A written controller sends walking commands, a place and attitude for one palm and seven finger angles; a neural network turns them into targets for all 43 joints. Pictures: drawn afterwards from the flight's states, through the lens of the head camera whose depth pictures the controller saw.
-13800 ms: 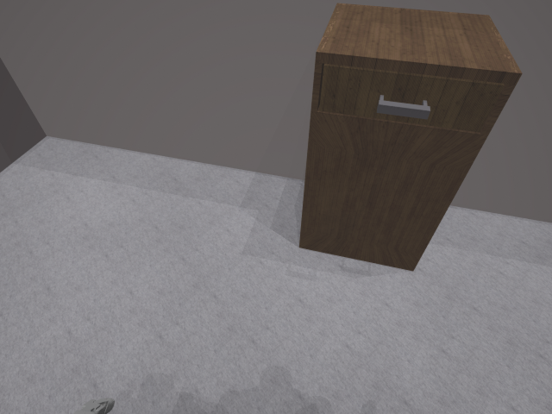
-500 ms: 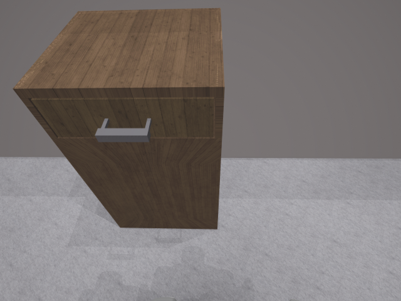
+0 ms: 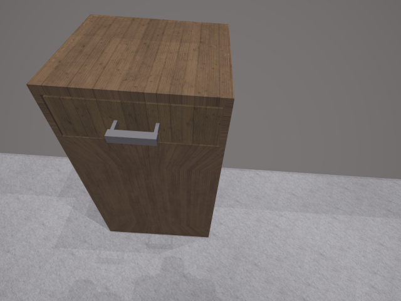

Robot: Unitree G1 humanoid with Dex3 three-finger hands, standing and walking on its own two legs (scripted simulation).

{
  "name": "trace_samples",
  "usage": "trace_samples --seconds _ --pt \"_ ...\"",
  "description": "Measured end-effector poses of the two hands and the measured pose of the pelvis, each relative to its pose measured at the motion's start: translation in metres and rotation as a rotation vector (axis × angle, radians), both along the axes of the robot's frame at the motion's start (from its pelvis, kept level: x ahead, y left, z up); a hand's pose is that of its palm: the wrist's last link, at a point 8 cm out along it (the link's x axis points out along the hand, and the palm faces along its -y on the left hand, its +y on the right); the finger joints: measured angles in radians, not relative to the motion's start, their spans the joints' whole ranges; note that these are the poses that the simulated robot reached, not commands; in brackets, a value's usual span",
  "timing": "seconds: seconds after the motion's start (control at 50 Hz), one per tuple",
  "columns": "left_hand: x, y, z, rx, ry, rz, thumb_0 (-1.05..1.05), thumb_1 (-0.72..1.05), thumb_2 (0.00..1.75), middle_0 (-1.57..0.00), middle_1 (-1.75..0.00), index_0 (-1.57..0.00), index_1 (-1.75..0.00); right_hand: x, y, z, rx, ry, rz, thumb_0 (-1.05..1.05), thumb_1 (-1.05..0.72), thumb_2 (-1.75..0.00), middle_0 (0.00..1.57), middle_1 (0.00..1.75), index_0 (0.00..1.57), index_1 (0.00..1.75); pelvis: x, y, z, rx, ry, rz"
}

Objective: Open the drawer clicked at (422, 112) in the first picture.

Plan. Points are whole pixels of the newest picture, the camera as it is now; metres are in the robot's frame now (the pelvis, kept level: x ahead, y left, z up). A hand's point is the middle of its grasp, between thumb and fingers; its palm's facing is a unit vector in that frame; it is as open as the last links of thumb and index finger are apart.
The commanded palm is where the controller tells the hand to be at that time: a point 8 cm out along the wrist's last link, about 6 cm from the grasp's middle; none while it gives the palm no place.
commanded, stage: come to a stop and stand still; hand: left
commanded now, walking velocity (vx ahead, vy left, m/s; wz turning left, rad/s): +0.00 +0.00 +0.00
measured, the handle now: (134, 131) +0.51 +0.22 +0.01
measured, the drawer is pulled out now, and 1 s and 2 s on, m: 0.00 0.00 0.00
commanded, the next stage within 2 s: look again from close up in 0.16 s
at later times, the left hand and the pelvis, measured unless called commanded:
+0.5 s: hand out of the picture -0.01 +0.18 -0.17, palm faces +0.01 -0.98 -0.20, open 7.4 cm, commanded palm none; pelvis -0.01 +0.01 +0.00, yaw +0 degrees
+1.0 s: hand (103, 293) +0.15 +0.20 -0.07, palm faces -0.05 -0.81 -0.58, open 7.4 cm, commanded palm +0.11 +0.23 -0.04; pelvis +0.00 +0.00 +0.00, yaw +0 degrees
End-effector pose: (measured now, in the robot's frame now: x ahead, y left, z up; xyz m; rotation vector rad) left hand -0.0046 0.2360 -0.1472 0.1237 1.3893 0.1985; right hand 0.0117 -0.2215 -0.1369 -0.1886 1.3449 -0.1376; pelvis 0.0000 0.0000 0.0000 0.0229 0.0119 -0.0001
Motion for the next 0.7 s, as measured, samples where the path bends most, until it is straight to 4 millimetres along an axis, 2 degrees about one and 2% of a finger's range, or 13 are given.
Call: trace_samples --seconds 0.1,0.32,0.44,0.58,0.7 --pt "0.001 -0.011 0.005 -0.013 -0.014 -0.009 0.00 0.91 0.90 -0.19 -0.30 -0.19 -0.30 -0.004 0.004 -0.008 0.020 0.013 -0.014 0.02 -0.94 -0.90 0.21 0.30 0.20 0.30 0.000 0.002 0.001 -0.009 -0.016 -0.002" --pt "-0.010 -0.022 0.004 -0.015 -0.012 -0.039 0.01 0.93 0.90 -0.20 -0.30 -0.20 -0.30 -0.017 0.000 -0.006 0.028 0.019 -0.023 0.01 -0.93 -0.90 0.21 0.30 0.20 0.30 -0.008 0.000 0.002 -0.032 -0.020 -0.003" --pt "-0.015 -0.014 0.004 -0.018 0.006 -0.065 0.00 0.92 0.90 -0.20 -0.30 -0.20 -0.30 -0.022 0.005 -0.008 0.036 0.001 -0.016 0.01 -0.92 -0.90 0.20 0.30 0.20 0.30 -0.013 0.006 0.000 -0.033 -0.018 0.000" --pt "-0.005 -0.003 0.009 0.008 -0.020 -0.062 0.00 0.91 0.90 -0.20 -0.30 -0.20 -0.30 -0.027 0.016 -0.012 0.061 0.018 -0.011 0.01 -0.92 -0.90 0.20 0.30 0.20 0.30 -0.009 0.009 0.000 -0.024 -0.031 -0.002" --pt "0.004 -0.003 0.011 0.011 -0.025 -0.067 0.00 0.91 0.90 -0.20 -0.30 -0.19 -0.30 -0.028 0.019 -0.012 0.070 0.037 -0.015 0.01 -0.91 -0.90 0.20 0.30 0.20 0.30 -0.006 0.009 0.002 -0.019 -0.027 -0.007"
